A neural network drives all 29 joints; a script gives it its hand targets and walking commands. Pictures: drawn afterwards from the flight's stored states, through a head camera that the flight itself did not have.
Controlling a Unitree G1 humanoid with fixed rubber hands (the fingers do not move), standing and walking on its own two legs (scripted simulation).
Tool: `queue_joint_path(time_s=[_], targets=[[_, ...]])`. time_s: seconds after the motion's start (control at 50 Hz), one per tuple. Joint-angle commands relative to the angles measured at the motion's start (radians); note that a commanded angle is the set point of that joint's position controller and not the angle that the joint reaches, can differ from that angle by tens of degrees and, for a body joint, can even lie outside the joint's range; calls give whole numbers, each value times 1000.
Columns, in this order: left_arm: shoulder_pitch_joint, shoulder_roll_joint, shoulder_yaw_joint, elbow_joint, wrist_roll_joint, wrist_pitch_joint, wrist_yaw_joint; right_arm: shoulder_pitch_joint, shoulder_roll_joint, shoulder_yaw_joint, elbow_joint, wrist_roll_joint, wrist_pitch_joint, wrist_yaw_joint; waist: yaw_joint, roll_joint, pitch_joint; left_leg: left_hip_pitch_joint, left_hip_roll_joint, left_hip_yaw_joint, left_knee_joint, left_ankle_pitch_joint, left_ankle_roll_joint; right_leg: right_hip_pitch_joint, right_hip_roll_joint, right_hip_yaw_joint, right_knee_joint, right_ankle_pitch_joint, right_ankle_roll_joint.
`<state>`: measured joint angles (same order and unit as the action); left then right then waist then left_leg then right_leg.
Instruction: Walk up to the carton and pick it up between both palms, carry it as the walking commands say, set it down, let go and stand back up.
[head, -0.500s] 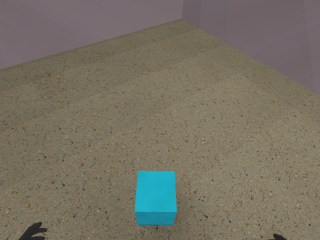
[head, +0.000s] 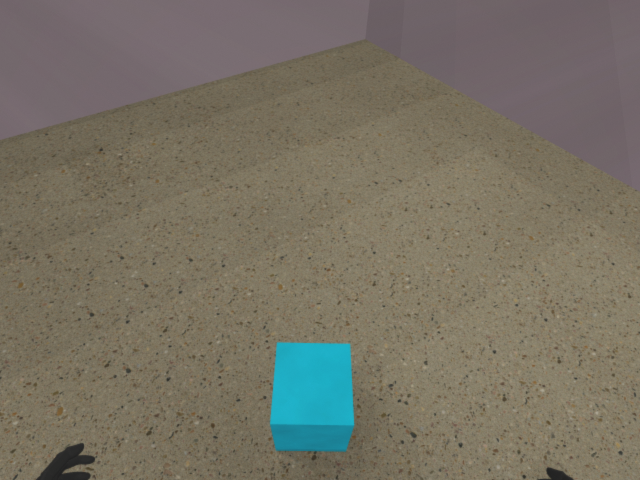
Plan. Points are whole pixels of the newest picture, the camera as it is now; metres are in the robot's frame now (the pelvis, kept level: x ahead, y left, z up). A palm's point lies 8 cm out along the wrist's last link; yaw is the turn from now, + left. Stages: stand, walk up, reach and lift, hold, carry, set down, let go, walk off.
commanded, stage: walk up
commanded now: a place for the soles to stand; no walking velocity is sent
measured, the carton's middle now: (312, 398) +0.45 +0.01 -0.63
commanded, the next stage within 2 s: none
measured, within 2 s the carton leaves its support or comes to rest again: neither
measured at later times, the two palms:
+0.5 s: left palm out of the picture +0.11 +0.33 -0.08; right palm out of the picture +0.10 -0.32 -0.09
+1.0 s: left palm out of the picture +0.11 +0.33 -0.08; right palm out of the picture +0.10 -0.33 -0.09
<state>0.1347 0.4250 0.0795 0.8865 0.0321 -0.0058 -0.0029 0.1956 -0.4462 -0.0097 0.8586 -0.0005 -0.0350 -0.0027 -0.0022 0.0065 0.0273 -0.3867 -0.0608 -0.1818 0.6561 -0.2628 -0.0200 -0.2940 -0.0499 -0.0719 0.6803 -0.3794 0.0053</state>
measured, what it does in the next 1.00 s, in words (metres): stands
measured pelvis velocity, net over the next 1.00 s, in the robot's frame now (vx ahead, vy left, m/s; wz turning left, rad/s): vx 0.00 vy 0.00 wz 0.01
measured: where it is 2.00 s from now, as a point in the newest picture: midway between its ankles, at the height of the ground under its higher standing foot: outside the picture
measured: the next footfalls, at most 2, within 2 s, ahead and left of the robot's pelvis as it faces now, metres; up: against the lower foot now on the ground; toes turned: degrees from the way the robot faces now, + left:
none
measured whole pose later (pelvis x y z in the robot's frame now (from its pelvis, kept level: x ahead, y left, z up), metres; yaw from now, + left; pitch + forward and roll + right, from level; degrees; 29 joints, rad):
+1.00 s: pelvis +0.00 +0.00 +0.00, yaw +1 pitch -1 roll +0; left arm 0.14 0.43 0.08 0.89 0.03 0.00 0.00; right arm 0.20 -0.44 -0.01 0.86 0.00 -0.03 0.00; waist 0.00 0.01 0.03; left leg -0.38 -0.06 -0.19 0.65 -0.26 -0.02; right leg -0.29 -0.05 -0.07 0.68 -0.38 0.00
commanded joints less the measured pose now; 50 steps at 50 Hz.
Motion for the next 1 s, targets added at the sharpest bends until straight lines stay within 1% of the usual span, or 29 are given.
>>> queue_joint_path(time_s=[0.0,0.04,0.08,0.1,0.12,0.16,0.18,0.22,0.24,0.26,0.3,0.34,0.38,0.4,0.46,0.48,0.52,0.54,0.58,0.64,0.68,0.7,0.76,0.8,0.82,0.84,0.88,0.92,0.98], targets=[[5,161,35,-42,-15,-14,0,-45,-173,-45,-59,-26,-7,-7,49,57,-49,-93,107,-226,-205,13,127,165,-18,111,-159,-117,-78],[0,190,41,-44,-5,-21,0,-44,-154,-43,-52,-23,-10,-5,41,0,-30,-131,61,-104,-105,70,88,180,-107,162,-232,-85,-115],[-19,218,47,-52,-5,-22,3,-11,-142,-45,-45,-17,-12,-2,26,-68,-45,-69,23,3,-6,156,63,171,-184,190,-247,44,-156],[-41,222,46,-64,-6,-20,3,9,-148,-49,-39,-17,-12,-2,13,-62,-54,-24,23,31,14,171,64,145,-202,186,-222,109,-166],[-50,220,46,-75,-11,-17,2,31,-152,-51,-35,-21,-13,-3,8,-59,-67,9,31,34,0,222,71,141,-186,152,-187,138,-147],[-60,197,40,-83,-20,-11,1,34,-162,-55,-34,-25,-17,-3,9,-14,-82,60,54,-27,-44,320,93,111,-112,77,-115,125,-100],[-62,184,38,-87,-26,-7,1,28,-178,-59,-39,-26,-17,-4,15,31,-86,57,80,-103,-91,315,119,102,-59,49,-69,66,-72],[-51,156,35,-82,-31,1,0,10,-201,-60,-47,-28,-15,-6,27,100,-79,34,148,-296,-212,155,172,84,26,61,-17,-90,-46],[-25,149,31,-68,-30,0,0,-14,-212,-58,-50,-32,-12,-8,39,136,-61,14,161,-330,-245,83,180,84,42,73,-37,-128,-46],[-9,146,32,-59,-24,-4,0,-29,-195,-53,-53,-31,-10,-10,44,121,-60,-16,155,-319,-251,27,169,107,35,77,-77,-130,-54],[7,160,35,-43,-13,-14,0,-57,-168,-42,-60,-26,-7,-7,52,60,-37,-106,101,-208,-200,7,121,166,-27,122,-182,-121,-80],[5,198,42,-40,-3,-22,0,-41,-143,-41,-55,-18,-10,-4,37,-31,-30,-120,48,-75,-78,85,74,178,-129,179,-259,-54,-123],[-25,221,47,-59,-6,-22,3,-2,-141,-47,-43,-15,-10,-2,21,-62,-43,-50,17,30,15,144,55,156,-207,203,-253,82,-168],[-45,219,44,-66,-9,-20,3,21,-147,-50,-35,-19,-11,-3,13,-68,-56,-9,23,46,15,168,62,145,-211,184,-221,132,-166],[-63,191,38,-82,-20,-11,2,36,-167,-57,-36,-21,-17,-5,12,-13,-98,77,63,-38,-46,341,100,118,-104,73,-100,140,-91],[-63,179,36,-84,-25,-7,2,29,-178,-60,-40,-23,-18,-5,16,32,-96,72,89,-111,-90,327,123,103,-59,53,-64,84,-68],[-41,152,32,-80,-29,0,1,5,-198,-58,-46,-31,-15,-9,30,114,-80,40,149,-296,-207,170,175,90,24,63,-23,-79,-46],[-21,145,31,-68,-28,-1,1,-20,-202,-57,-50,-32,-12,-9,39,123,-60,13,161,-324,-238,90,179,86,37,68,-43,-123,-46],[2,149,32,-46,-20,-8,-1,-50,-184,-47,-56,-30,-7,-10,52,90,-41,-74,128,-270,-235,-1,147,148,15,100,-140,-124,-65],[3,201,44,-44,-2,-23,2,-40,-147,-42,-54,-20,-9,-4,39,-33,-25,-126,42,-67,-66,85,73,180,-142,198,-264,-55,-135],[-29,220,45,-62,-6,-22,3,-1,-141,-47,-43,-18,-9,-2,18,-62,-33,-39,19,30,11,152,59,139,-205,195,-250,86,-168],[-47,220,44,-72,-9,-20,2,24,-144,-48,-36,-19,-12,-2,11,-64,-54,4,29,39,0,197,62,136,-197,163,-207,143,-156],[-57,191,38,-87,-23,-9,2,37,-170,-58,-38,-26,-17,-3,11,5,-88,64,67,-56,-59,332,106,116,-91,69,-96,120,-87],[-48,160,34,-84,-29,-2,1,17,-195,-59,-43,-28,-15,-6,23,97,-80,40,132,-245,-175,223,154,97,3,53,-33,-40,-50],[-34,154,33,-74,-29,-1,2,-1,-202,-58,-47,-30,-13,-8,29,120,-64,28,155,-311,-222,134,172,87,28,62,-29,-100,-46],[-14,149,32,-62,-27,-2,1,-23,-202,-55,-55,-32,-11,-9,41,126,-61,3,156,-324,-240,76,172,101,36,76,-63,-119,-49],[3,155,34,-46,-15,-12,0,-44,-178,-46,-53,-28,-6,-9,47,68,-37,-89,116,-244,-221,0,131,160,-7,102,-155,-115,-72],[4,183,40,-46,-5,-19,-1,-54,-158,-42,-55,-25,-7,-6,41,19,-26,-116,65,-130,-136,51,94,171,-86,148,-228,-99,-106],[-19,219,46,-59,-8,-21,3,-2,-145,-47,-41,-16,-11,-2,22,-54,-46,-36,20,11,-1,174,66,151,-187,188,-240,58,-157]])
